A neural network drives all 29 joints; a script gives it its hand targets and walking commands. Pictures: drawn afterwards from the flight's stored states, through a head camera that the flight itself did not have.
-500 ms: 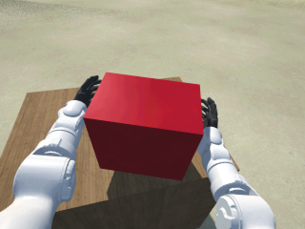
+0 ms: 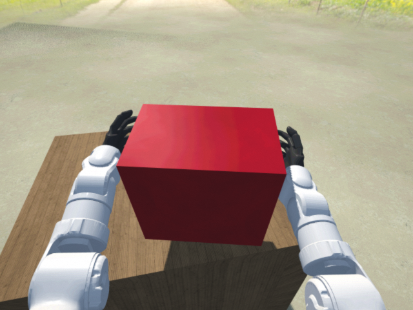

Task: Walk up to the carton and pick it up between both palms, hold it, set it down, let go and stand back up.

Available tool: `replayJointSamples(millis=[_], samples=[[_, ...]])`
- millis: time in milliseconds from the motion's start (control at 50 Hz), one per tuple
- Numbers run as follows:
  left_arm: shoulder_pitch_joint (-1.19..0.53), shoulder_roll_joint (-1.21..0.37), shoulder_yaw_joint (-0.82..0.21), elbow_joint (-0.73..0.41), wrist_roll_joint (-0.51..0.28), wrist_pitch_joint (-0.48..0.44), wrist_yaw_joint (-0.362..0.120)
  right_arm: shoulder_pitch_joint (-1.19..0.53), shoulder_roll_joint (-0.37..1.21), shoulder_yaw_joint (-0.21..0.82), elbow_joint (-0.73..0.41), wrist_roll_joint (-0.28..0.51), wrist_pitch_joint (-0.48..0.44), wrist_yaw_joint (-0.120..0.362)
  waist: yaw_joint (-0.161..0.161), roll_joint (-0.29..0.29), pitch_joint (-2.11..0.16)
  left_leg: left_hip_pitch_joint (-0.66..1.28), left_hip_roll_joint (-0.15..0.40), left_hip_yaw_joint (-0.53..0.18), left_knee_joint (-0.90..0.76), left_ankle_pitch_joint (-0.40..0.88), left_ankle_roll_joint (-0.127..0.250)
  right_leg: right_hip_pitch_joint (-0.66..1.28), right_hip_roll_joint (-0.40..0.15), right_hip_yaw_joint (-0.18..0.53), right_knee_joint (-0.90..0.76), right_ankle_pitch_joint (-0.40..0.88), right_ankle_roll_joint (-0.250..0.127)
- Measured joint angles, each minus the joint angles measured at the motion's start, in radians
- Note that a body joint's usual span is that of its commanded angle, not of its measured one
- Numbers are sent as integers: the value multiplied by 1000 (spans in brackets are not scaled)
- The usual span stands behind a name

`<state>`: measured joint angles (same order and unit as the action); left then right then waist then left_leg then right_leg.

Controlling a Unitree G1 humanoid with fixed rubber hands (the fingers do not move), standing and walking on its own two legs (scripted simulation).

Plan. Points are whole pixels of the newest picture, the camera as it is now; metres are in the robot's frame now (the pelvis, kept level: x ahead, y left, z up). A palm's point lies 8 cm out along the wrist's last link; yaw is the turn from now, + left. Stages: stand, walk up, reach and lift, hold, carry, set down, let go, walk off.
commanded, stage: reach and lift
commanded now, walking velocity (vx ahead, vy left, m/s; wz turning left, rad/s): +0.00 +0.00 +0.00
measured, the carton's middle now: (204, 178) +0.38 -0.03 +0.11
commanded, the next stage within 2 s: hold in 1.80 s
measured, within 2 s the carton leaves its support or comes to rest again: neither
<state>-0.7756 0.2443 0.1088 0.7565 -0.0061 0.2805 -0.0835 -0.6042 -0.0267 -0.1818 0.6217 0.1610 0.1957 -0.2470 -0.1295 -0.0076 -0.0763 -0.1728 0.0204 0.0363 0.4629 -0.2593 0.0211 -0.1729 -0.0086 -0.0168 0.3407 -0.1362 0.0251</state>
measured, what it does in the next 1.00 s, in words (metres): stands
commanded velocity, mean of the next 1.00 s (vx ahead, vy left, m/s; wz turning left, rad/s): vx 0.00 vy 0.00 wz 0.00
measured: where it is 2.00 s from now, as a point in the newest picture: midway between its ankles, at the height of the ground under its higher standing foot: outside the picture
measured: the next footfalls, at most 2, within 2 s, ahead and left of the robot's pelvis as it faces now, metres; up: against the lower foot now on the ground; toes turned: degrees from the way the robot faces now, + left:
none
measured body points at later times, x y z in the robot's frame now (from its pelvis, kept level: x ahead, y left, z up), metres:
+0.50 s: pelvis -0.01 +0.00 +0.00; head -0.07 +0.01 +0.45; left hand +0.41 +0.14 +0.22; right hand +0.37 -0.21 +0.18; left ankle -0.01 +0.10 -0.74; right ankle +0.03 -0.14 -0.74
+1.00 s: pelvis -0.01 -0.01 +0.00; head -0.08 +0.00 +0.45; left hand +0.39 +0.14 +0.25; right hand +0.37 -0.21 +0.21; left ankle -0.01 +0.10 -0.74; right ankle +0.03 -0.14 -0.74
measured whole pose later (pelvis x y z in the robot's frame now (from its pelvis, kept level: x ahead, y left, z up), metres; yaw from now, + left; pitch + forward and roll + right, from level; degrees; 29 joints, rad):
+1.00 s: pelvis -0.01 -0.01 +0.00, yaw +0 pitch -6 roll -1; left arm -0.83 0.13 0.23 0.43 0.10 0.72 0.02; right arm -0.81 -0.18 -0.11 0.73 0.24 0.39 -0.15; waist -0.09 0.01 -0.06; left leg -0.11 0.02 0.03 0.44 -0.23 0.01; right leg -0.12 -0.01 -0.02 0.34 -0.13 0.03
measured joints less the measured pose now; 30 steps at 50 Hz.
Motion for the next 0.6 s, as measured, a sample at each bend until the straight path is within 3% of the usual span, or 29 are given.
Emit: replayJointSamples(millis=[200, 380, 500, 600], samples=[[-7, -37, 59, -51, 55, 136, 6, -34, -21, 1, 67, 1, 52, 25, 19, -3, 9, 56, 0, 0, -2, 2, -1, 55, 0, 0, 0, 1, 0], [-40, -77, 60, -129, 70, 225, 64, -69, -74, 3, 77, 23, 74, 61, 24, 2, 13, 59, 0, 0, -8, 7, -2, 55, 0, 0, 0, 2, 0], [-60, -97, 107, -156, 96, 276, 70, -126, -100, 9, 90, 30, 125, 73, 33, 7, 13, 63, 0, 0, -18, 11, -2, 55, 0, 0, -1, 2, 0], [5, -101, 113, -260, 98, 320, 70, -135, -112, 49, 72, 56, 156, 73, 38, 8, 13, 66, 0, 0, -26, 16, -4, 55, 0, 0, -2, 2, 0]])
